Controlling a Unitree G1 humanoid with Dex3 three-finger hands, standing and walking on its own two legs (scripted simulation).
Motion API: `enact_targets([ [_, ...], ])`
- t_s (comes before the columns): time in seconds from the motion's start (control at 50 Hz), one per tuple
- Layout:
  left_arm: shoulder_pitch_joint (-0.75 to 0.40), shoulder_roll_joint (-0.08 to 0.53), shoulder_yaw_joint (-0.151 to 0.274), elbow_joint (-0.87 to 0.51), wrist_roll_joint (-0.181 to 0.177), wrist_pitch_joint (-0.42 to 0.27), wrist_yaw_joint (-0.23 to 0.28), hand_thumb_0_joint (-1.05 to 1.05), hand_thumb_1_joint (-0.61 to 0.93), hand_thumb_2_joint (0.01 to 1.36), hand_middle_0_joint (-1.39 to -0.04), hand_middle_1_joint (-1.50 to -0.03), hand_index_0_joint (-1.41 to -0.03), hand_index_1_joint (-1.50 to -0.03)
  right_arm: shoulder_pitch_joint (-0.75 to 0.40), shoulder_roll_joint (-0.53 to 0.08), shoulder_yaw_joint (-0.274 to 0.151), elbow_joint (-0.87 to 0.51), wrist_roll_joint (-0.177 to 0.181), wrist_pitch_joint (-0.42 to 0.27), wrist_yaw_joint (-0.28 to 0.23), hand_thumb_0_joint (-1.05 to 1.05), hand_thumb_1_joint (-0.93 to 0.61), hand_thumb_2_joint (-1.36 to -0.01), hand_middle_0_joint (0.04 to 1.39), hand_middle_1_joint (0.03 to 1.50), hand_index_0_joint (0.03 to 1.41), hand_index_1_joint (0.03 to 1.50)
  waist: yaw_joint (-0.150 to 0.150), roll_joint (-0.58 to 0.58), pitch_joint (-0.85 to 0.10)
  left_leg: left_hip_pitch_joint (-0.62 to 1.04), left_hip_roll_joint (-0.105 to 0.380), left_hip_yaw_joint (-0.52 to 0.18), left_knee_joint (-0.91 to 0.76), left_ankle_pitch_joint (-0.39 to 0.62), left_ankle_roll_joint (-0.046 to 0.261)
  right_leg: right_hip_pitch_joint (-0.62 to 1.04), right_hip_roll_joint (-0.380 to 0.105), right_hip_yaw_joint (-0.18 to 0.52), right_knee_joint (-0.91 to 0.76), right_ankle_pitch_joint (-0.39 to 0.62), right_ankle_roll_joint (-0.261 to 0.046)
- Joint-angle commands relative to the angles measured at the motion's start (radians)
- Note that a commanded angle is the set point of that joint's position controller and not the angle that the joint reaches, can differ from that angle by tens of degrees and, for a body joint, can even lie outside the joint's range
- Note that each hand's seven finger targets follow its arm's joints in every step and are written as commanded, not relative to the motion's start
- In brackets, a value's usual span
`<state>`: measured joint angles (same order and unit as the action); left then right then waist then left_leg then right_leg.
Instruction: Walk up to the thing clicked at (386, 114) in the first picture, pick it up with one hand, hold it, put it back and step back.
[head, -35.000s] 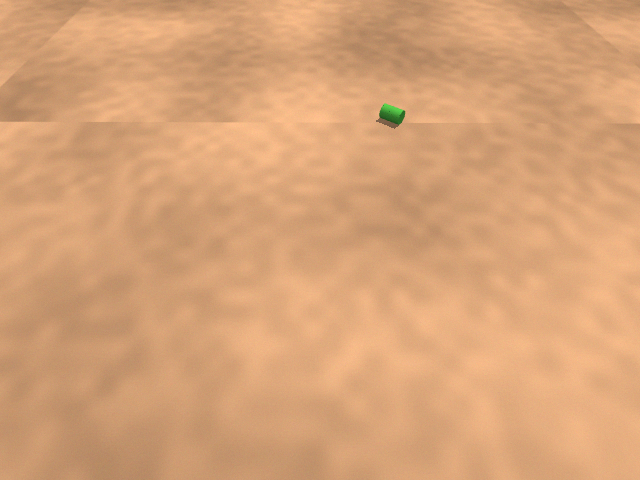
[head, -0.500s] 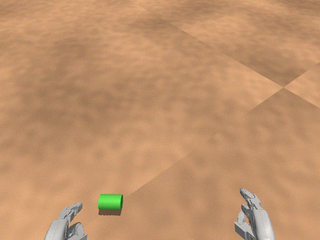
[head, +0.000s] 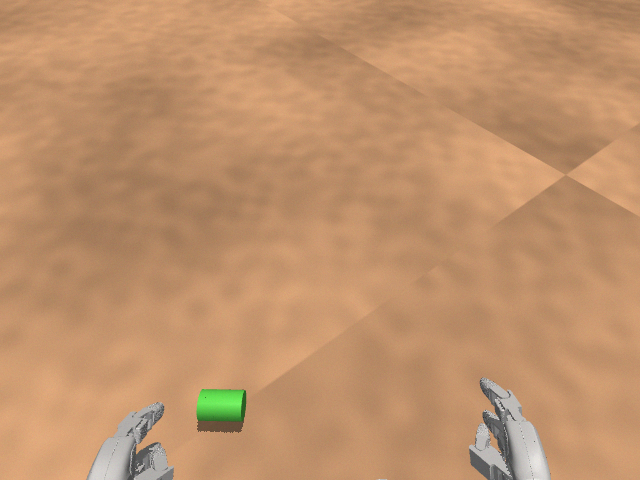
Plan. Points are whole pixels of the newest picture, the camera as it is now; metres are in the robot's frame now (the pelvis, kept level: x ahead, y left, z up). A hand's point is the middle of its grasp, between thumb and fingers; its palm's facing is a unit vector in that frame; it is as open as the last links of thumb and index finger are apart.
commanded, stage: home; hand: left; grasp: from above
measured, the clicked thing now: (222, 405) +0.44 +0.25 -0.67
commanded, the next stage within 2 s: stand in 0.32 s
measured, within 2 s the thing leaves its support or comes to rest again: neither
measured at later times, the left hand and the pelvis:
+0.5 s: hand (164, 475) +0.17 +0.19 -0.07, palm faces +0.01 -0.96 -0.28, open 7.4 cm; pelvis +0.00 +0.00 +0.01, yaw +0 degrees
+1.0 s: hand out of the picture +0.03 +0.25 -0.11, palm faces +0.05 -0.95 -0.30, open 7.4 cm; pelvis -0.01 +0.02 +0.06, yaw +1 degrees
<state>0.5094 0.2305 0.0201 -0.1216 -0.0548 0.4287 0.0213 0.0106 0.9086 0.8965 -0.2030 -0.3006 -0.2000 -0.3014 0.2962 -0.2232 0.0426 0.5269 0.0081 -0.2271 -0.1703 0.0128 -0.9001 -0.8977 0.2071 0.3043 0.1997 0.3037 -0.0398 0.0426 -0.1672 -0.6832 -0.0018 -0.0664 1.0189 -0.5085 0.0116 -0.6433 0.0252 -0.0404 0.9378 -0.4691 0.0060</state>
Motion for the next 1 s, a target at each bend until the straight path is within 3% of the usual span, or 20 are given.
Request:
enact_targets([
  [0.0,-0.026,0.103,0.061,-0.188,0.004,-0.041,0.005,0.000,0.900,0.900,-0.200,-0.301,-0.200,-0.300,-0.063,-0.128,-0.061,-0.162,0.001,-0.054,-0.016,0.000,-0.901,-0.899,0.199,0.299,0.200,0.299,-0.005,0.011,-0.054,0.077,0.003,0.001,-0.183,0.217,0.004,0.044,0.006,-0.016,-0.139,0.171,-0.015],
  [0.1,-0.032,0.105,0.063,-0.206,0.002,-0.044,0.004,0.000,0.900,0.900,-0.200,-0.301,-0.200,-0.300,-0.065,-0.129,-0.063,-0.163,0.003,-0.054,-0.013,0.000,-0.901,-0.899,0.199,0.299,0.199,0.299,0.000,0.035,-0.066,0.082,0.011,-0.021,-0.198,0.218,-0.004,0.038,0.007,-0.019,-0.122,0.167,-0.019],
  [0.2,-0.004,0.110,0.074,-0.196,0.001,-0.049,0.009,0.000,0.900,0.900,-0.200,-0.301,-0.200,-0.300,-0.058,-0.125,-0.065,-0.172,0.004,-0.052,-0.016,0.000,-0.901,-0.899,0.199,0.299,0.200,0.299,0.000,-0.006,-0.086,0.075,-0.003,0.009,-0.163,0.247,0.007,0.062,0.003,-0.011,-0.138,0.203,-0.015],
  [0.24,-0.025,0.093,0.046,-0.206,0.002,-0.050,0.006,0.000,0.900,0.900,-0.200,-0.301,-0.200,-0.300,-0.065,-0.124,-0.062,-0.175,0.004,-0.053,-0.015,0.000,-0.901,-0.899,0.199,0.299,0.200,0.299,-0.007,0.017,-0.068,0.082,0.000,0.009,-0.172,0.237,0.004,0.040,0.005,-0.013,-0.137,0.194,-0.015],
  [0.32,-0.018,0.109,0.073,-0.208,0.001,-0.050,0.009,0.000,0.900,0.900,-0.200,-0.301,-0.200,-0.300,-0.058,-0.122,-0.063,-0.169,0.004,-0.052,-0.017,0.000,-0.901,-0.899,0.199,0.299,0.199,0.299,-0.001,0.013,-0.088,0.089,0.000,0.007,-0.161,0.270,0.004,0.055,0.004,-0.013,-0.135,0.222,-0.015],
  [0.38,-0.013,0.103,0.060,-0.199,0.003,-0.046,0.007,0.000,0.900,0.900,-0.200,-0.301,-0.200,-0.300,-0.056,-0.127,-0.065,-0.168,0.003,-0.051,-0.014,0.000,-0.902,-0.899,0.199,0.299,0.199,0.299,-0.004,0.016,-0.089,0.097,0.002,0.005,-0.162,0.299,0.001,0.060,0.004,-0.014,-0.128,0.242,-0.017],
  [0.4,-0.298,0.180,0.067,0.152,0.127,-0.246,0.044,0.000,0.900,0.900,-0.200,-0.301,-0.200,-0.300,-0.140,-0.225,-0.100,0.082,-0.121,0.053,0.045,0.000,-0.901,-0.899,0.199,0.299,0.199,0.299,0.088,-0.057,0.139,0.106,0.031,-0.034,-0.248,0.465,0.048,0.261,-0.087,0.088,-0.200,0.270,-0.045],
  [0.42,-0.236,0.198,0.085,0.324,0.133,-0.310,0.041,0.000,0.900,0.900,-0.200,-0.300,-0.200,-0.301,-0.128,-0.223,-0.114,0.093,-0.124,0.090,0.068,0.000,-0.900,-0.900,0.200,0.300,0.200,0.300,0.066,-0.088,0.061,0.168,0.023,-0.007,-0.256,0.466,0.055,0.274,-0.096,0.136,-0.209,0.264,-0.076],
  [0.44,-0.229,0.198,0.078,0.359,0.123,-0.342,0.034,0.000,0.900,0.900,-0.200,-0.300,-0.200,-0.301,-0.123,-0.238,-0.114,0.068,-0.134,0.108,0.082,0.000,-0.900,-0.900,0.200,0.300,0.200,0.300,0.047,-0.080,0.059,0.212,0.027,-0.031,-0.265,0.446,0.056,0.231,-0.092,0.166,-0.235,0.286,-0.090],
  [0.48,-0.247,0.211,0.068,0.454,0.124,-0.381,0.028,0.000,0.900,0.900,-0.200,-0.300,-0.200,-0.301,-0.119,-0.212,-0.117,0.123,-0.089,0.121,0.113,0.000,-0.900,-0.900,0.200,0.300,0.200,0.300,0.059,-0.047,0.006,0.273,0.025,-0.035,-0.298,0.449,0.054,0.337,-0.115,0.162,-0.222,0.385,-0.077],
  [0.56,-0.321,0.203,0.073,0.634,0.103,-0.398,0.025,0.000,0.900,0.900,-0.200,-0.300,-0.200,-0.301,-0.147,-0.194,-0.119,0.192,-0.058,0.142,0.146,0.000,-0.900,-0.900,0.200,0.300,0.200,0.300,0.068,-0.075,0.054,0.335,0.012,-0.039,-0.376,0.339,0.048,0.324,-0.123,0.157,-0.329,0.254,-0.052],
  [0.62,-0.352,0.198,0.074,0.743,0.102,-0.420,0.025,0.000,0.900,0.900,-0.200,-0.300,-0.200,-0.301,-0.146,-0.199,-0.123,0.245,-0.064,0.156,0.148,0.000,-0.900,-0.900,0.200,0.300,0.200,0.300,0.059,-0.045,0.067,0.397,0.026,-0.058,-0.434,0.366,0.051,0.352,-0.117,0.139,-0.364,0.278,-0.037],
  [0.64,-0.359,0.193,0.072,0.778,0.103,-0.424,0.026,0.000,0.900,0.900,-0.200,-0.300,-0.200,-0.301,-0.154,-0.196,-0.120,0.262,-0.064,0.161,0.148,0.000,-0.900,-0.900,0.200,0.300,0.200,0.300,0.062,-0.044,0.110,0.375,0.031,-0.071,-0.471,0.342,0.048,0.358,-0.113,0.131,-0.389,0.253,-0.034],
  [0.7,-0.356,0.195,0.068,0.871,0.099,-0.434,0.025,0.000,0.900,0.900,-0.200,-0.300,-0.200,-0.301,-0.155,-0.198,-0.121,0.308,-0.059,0.174,0.146,0.000,-0.900,-0.900,0.200,0.300,0.200,0.300,0.059,-0.057,0.129,0.414,0.037,-0.077,-0.518,0.372,0.042,0.409,-0.121,0.128,-0.448,0.287,-0.033],
  [0.8,-0.362,0.199,0.062,0.987,0.084,-0.438,0.028,0.000,0.900,0.900,-0.200,-0.300,-0.200,-0.301,-0.144,-0.226,-0.124,0.389,-0.051,0.183,0.134,0.000,-0.900,-0.900,0.200,0.300,0.200,0.300,0.055,-0.007,0.127,0.498,0.065,-0.096,-0.610,0.506,0.033,0.500,-0.116,0.099,-0.489,0.374,-0.021],
  [0.82,-0.344,0.196,0.057,1.014,0.083,-0.438,0.029,0.000,0.900,0.900,-0.200,-0.300,-0.200,-0.301,-0.164,-0.229,-0.124,0.403,-0.050,0.186,0.133,0.000,-0.900,-0.900,0.200,0.300,0.200,0.300,0.067,-0.002,0.147,0.501,0.066,-0.099,-0.620,0.495,0.033,0.504,-0.117,0.095,-0.511,0.365,-0.017],
  [0.86,-0.356,0.206,0.057,1.048,0.085,-0.438,0.030,0.000,0.900,0.900,-0.200,-0.300,-0.200,-0.301,-0.164,-0.235,-0.125,0.423,-0.045,0.190,0.130,0.000,-0.900,-0.900,0.200,0.300,0.200,0.300,0.060,-0.007,0.155,0.509,0.071,-0.103,-0.658,0.471,0.030,0.527,-0.117,0.090,-0.532,0.339,-0.013],
  [0.96,-0.350,0.214,0.051,1.123,0.086,-0.435,0.025,0.000,0.900,0.900,-0.200,-0.300,-0.200,-0.301,-0.169,-0.246,-0.125,0.471,-0.041,0.201,0.132,0.000,-0.900,-0.900,0.200,0.300,0.200,0.300,0.060,0.001,0.214,0.496,0.075,-0.125,-0.745,0.290,0.025,0.530,-0.117,0.084,-0.574,0.285,-0.009],
  [0.98,-0.357,0.219,0.052,1.132,0.087,-0.437,0.025,0.000,0.900,0.900,-0.200,-0.300,-0.200,-0.301,-0.176,-0.242,-0.124,0.474,-0.041,0.203,0.132,0.000,-0.900,-0.900,0.200,0.300,0.200,0.300,0.059,-0.009,0.212,0.496,0.073,-0.121,-0.745,0.310,0.026,0.540,-0.124,0.088,-0.583,0.293,-0.009],
])
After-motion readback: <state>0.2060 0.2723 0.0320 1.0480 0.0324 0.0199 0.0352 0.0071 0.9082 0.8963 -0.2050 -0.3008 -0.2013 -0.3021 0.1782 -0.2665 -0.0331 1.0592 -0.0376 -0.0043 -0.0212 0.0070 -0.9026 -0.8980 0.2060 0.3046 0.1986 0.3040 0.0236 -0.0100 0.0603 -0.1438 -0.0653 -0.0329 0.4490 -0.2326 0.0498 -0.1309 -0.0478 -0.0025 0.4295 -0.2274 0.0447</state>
